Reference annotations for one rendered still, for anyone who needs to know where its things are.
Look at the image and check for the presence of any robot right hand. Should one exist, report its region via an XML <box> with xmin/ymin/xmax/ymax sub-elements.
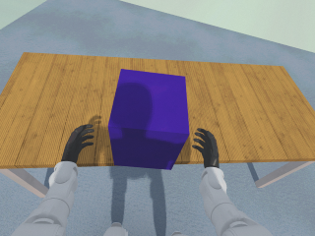
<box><xmin>192</xmin><ymin>128</ymin><xmax>220</xmax><ymax>168</ymax></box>

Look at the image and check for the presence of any carton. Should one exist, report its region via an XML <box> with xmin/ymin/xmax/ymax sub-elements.
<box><xmin>107</xmin><ymin>69</ymin><xmax>190</xmax><ymax>170</ymax></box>

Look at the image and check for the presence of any robot left shin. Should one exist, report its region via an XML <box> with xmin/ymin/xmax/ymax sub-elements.
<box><xmin>110</xmin><ymin>222</ymin><xmax>122</xmax><ymax>227</ymax></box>

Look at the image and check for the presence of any robot left hand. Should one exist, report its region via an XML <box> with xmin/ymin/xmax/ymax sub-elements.
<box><xmin>61</xmin><ymin>124</ymin><xmax>95</xmax><ymax>163</ymax></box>

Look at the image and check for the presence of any left robot thigh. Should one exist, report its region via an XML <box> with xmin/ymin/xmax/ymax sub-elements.
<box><xmin>103</xmin><ymin>226</ymin><xmax>128</xmax><ymax>236</ymax></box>

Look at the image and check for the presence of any robot left forearm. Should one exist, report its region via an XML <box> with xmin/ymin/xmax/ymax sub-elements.
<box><xmin>11</xmin><ymin>161</ymin><xmax>79</xmax><ymax>236</ymax></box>

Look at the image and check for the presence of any robot right forearm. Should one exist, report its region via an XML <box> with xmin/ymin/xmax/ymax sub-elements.
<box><xmin>199</xmin><ymin>166</ymin><xmax>273</xmax><ymax>236</ymax></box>

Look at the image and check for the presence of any table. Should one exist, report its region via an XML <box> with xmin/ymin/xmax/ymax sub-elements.
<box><xmin>0</xmin><ymin>52</ymin><xmax>315</xmax><ymax>198</ymax></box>

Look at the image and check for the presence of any left robot upper arm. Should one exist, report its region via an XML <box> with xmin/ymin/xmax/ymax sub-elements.
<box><xmin>14</xmin><ymin>223</ymin><xmax>66</xmax><ymax>236</ymax></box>

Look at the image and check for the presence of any right robot upper arm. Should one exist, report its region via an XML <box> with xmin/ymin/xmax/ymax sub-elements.
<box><xmin>221</xmin><ymin>224</ymin><xmax>272</xmax><ymax>236</ymax></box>

